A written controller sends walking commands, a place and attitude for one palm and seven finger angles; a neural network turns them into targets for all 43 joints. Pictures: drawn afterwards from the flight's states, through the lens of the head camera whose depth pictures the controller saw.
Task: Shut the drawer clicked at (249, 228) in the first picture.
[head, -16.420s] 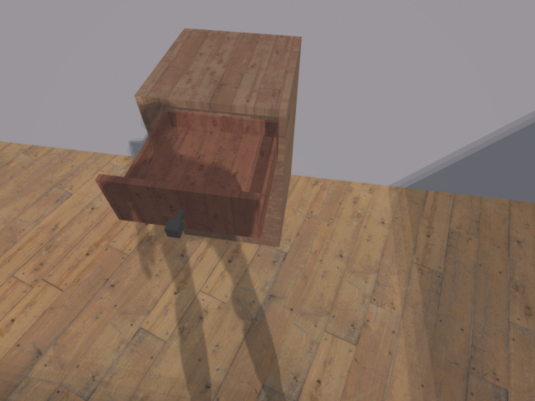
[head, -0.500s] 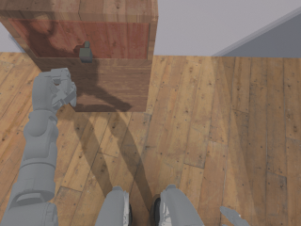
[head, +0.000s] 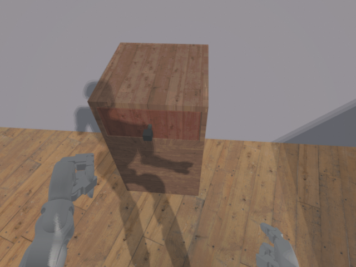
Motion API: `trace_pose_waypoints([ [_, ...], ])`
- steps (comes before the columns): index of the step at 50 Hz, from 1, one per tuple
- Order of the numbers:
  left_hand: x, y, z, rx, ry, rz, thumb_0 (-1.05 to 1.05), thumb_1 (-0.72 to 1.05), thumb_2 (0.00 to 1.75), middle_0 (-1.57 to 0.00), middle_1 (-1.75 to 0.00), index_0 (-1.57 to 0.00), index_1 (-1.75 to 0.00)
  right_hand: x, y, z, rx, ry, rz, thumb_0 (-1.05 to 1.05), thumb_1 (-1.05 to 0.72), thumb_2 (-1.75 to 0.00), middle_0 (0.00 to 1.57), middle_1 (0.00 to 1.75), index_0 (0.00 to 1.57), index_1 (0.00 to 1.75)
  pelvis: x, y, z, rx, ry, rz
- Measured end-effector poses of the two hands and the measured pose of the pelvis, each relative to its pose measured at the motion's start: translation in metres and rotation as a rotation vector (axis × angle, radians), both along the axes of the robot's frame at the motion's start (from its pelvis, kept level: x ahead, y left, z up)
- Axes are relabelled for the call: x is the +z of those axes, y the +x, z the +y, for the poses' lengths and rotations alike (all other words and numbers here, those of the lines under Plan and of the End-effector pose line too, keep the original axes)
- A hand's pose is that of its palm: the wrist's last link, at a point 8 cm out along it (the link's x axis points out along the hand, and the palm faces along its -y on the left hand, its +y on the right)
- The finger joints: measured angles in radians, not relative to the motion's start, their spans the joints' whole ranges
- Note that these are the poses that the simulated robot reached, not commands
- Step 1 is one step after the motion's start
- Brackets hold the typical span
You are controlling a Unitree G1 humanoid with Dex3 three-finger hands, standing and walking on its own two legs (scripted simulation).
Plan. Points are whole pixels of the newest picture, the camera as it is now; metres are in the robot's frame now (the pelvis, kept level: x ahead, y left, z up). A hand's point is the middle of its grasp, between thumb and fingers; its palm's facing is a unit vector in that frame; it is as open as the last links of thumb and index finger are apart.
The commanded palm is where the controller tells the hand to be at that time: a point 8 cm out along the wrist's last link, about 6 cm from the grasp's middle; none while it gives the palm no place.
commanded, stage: draw the hand back to the body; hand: left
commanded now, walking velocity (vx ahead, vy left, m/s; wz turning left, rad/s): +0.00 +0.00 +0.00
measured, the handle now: (148, 131) +0.60 +0.16 -0.14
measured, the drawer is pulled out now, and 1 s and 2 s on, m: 0.00 0.00 0.00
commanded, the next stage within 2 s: step back with the hand held close in 0.58 s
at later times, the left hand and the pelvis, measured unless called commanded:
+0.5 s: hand (25, 206) +0.17 +0.22 +0.19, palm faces +0.41 -0.81 -0.42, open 3.3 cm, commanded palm +0.13 +0.26 +0.19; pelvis +0.00 -0.02 +0.02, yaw +0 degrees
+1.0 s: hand (36, 211) +0.17 +0.22 +0.17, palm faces +0.30 -0.82 -0.49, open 3.3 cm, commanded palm +0.11 +0.27 +0.19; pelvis -0.02 -0.01 +0.02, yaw -1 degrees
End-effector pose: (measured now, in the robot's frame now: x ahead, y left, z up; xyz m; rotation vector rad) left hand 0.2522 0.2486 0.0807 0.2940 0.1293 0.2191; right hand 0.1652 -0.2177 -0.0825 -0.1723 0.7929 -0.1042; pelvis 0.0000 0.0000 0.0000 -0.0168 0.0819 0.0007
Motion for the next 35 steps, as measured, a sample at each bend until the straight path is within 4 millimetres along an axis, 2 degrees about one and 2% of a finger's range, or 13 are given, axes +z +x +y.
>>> trace_pose_waypoints([
  [5, 0.032, -0.023, 0.004, 0.025, 0.023, -0.063, 0.02, 0.90, 0.90, -1.40, -1.60, -1.40, -1.60, 0.011, 0.010, 0.005, 0.036, 0.018, -0.050, 0.01, -0.90, -0.90, 0.20, 0.30, 0.21, 0.30, 0.009, 0.003, -0.002, -0.002, 0.005, -0.057],
  [11, 0.060, -0.055, 0.009, 0.054, 0.065, -0.115, 0.02, 0.90, 0.90, -1.40, -1.60, -1.40, -1.60, 0.021, 0.018, 0.000, 0.055, 0.017, -0.100, 0.01, -0.90, -0.90, 0.20, 0.30, 0.21, 0.30, 0.015, 0.005, -0.006, -0.004, 0.007, -0.100],
  [23, 0.125, -0.117, 0.013, 0.110, 0.233, -0.292, 0.01, 0.89, 0.90, -1.40, -1.60, -1.41, -1.60, 0.027, 0.018, -0.014, 0.068, 0.011, -0.162, 0.01, -0.90, -0.90, 0.20, 0.30, 0.20, 0.30, 0.017, 0.002, -0.015, -0.001, 0.008, -0.142],
  [27, 0.123, -0.124, 0.011, 0.128, 0.223, -0.298, 0.01, 0.89, 0.90, -1.40, -1.60, -1.41, -1.60, 0.024, 0.013, -0.016, 0.064, 0.016, -0.161, 0.01, -0.90, -0.90, 0.20, 0.30, 0.20, 0.30, 0.016, -0.004, -0.018, 0.003, 0.008, -0.151],
  [31, 0.113, -0.125, 0.007, 0.128, 0.196, -0.274, 0.01, 0.89, 0.90, -1.40, -1.60, -1.41, -1.60, 0.022, 0.005, -0.019, 0.058, 0.015, -0.156, 0.01, -0.90, -0.90, 0.20, 0.30, 0.20, 0.30, 0.016, -0.008, -0.021, 0.001, 0.010, -0.155],
  [35, 0.113, -0.125, 0.001, 0.109, 0.196, -0.277, 0.01, 0.89, 0.90, -1.40, -1.60, -1.41, -1.60, 0.021, -0.003, -0.021, 0.047, 0.017, -0.161, 0.01, -0.90, -0.90, 0.20, 0.30, 0.20, 0.30, 0.016, -0.010, -0.023, -0.003, 0.011, -0.160],
])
